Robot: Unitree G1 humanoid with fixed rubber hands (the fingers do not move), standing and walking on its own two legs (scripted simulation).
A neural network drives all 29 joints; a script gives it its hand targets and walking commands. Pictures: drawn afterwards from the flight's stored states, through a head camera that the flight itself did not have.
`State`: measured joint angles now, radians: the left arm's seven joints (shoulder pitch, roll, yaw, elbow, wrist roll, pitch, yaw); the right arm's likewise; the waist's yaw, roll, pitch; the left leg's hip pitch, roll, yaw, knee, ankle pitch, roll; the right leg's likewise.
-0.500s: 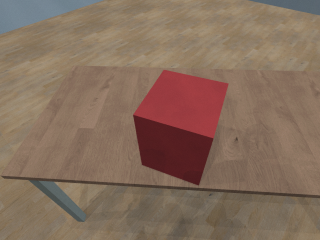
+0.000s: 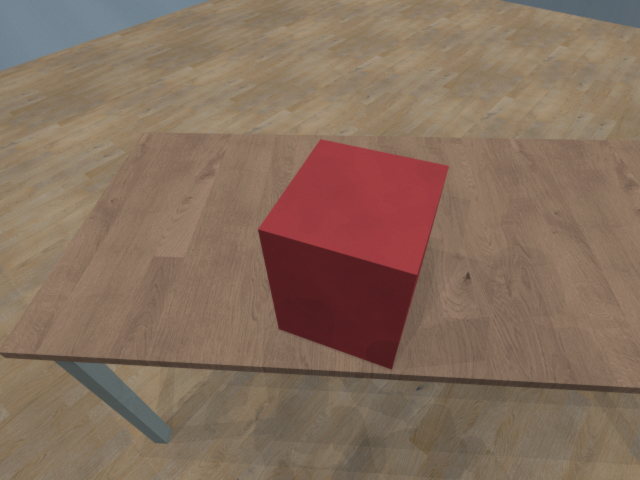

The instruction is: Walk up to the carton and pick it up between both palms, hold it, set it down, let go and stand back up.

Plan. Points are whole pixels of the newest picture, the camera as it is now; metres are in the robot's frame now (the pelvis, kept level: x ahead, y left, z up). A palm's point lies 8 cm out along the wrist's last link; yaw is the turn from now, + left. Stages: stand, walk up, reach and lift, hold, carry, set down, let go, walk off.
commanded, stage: stand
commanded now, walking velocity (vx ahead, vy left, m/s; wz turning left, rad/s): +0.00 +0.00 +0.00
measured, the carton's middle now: (356, 254) +0.45 -0.03 +0.00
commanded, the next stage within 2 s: none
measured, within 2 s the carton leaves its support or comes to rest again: neither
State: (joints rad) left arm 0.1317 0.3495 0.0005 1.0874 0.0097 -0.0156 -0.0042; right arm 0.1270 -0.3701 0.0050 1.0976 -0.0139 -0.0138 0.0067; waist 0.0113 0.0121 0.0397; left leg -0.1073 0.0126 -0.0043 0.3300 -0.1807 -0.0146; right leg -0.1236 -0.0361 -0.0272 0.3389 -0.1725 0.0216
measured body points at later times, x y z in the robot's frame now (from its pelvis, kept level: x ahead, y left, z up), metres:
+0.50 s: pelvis +0.01 +0.00 +0.00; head +0.01 +0.00 +0.45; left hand +0.09 +0.30 -0.13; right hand +0.09 -0.31 -0.13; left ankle +0.00 +0.13 -0.75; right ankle +0.01 -0.13 -0.75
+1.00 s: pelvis +0.01 +0.00 +0.00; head +0.02 -0.01 +0.45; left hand +0.10 +0.30 -0.12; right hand +0.10 -0.31 -0.13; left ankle +0.00 +0.13 -0.75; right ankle +0.01 -0.13 -0.75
